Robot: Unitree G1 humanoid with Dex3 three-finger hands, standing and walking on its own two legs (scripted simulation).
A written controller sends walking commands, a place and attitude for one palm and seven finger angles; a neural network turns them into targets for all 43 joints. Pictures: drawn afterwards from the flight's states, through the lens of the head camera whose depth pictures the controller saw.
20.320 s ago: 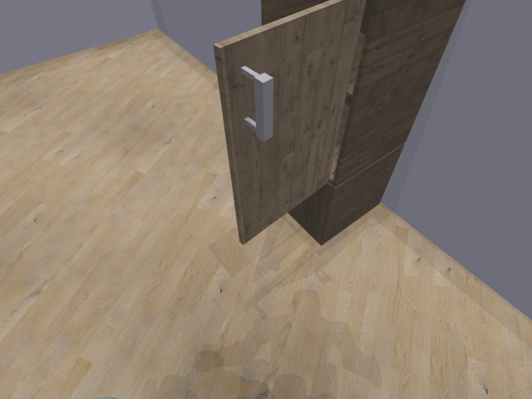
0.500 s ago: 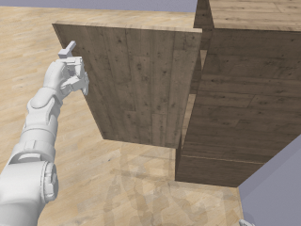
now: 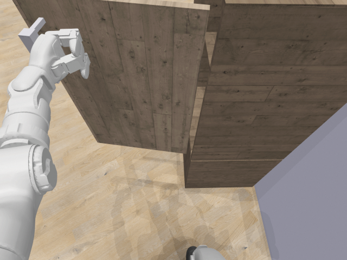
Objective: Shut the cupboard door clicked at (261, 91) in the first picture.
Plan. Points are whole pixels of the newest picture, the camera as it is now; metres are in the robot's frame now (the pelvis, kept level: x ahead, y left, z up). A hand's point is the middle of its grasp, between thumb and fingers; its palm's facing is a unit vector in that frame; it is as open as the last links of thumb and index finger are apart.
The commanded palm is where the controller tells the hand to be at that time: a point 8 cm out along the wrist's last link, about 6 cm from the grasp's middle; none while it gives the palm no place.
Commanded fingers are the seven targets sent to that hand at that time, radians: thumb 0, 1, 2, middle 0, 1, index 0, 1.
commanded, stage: push the door shut along its arc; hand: left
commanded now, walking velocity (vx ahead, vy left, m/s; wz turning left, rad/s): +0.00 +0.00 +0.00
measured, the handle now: (47, 51) +0.56 +0.22 +0.15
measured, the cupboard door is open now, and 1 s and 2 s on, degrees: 81 58 58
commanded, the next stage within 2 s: pull the fist back off the door in 0.82 s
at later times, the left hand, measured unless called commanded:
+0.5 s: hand (89, 46) +0.55 +0.13 +0.17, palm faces -0.36 -0.93 -0.01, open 3.0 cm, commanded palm +0.57 +0.17 +0.16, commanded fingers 0.00 0.90 0.90 -1.30 -1.50 -1.30 -1.50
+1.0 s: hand (109, 27) +0.62 +0.08 +0.17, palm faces -0.25 -0.96 +0.13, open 3.3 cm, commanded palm +0.60 +0.12 +0.16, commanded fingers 0.00 0.90 0.90 -1.30 -1.50 -1.30 -1.50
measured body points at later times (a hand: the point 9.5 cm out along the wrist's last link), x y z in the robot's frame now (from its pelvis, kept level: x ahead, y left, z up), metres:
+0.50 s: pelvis +0.01 +0.01 -0.01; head +0.13 +0.01 +0.42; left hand +0.57 +0.18 +0.17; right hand -0.03 -0.28 -0.12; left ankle -0.04 +0.10 -0.72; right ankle +0.04 -0.12 -0.72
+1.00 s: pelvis +0.03 +0.01 -0.02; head +0.18 +0.00 +0.40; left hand +0.63 +0.14 +0.17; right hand -0.05 -0.26 -0.12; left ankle -0.04 +0.10 -0.72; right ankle +0.04 -0.12 -0.72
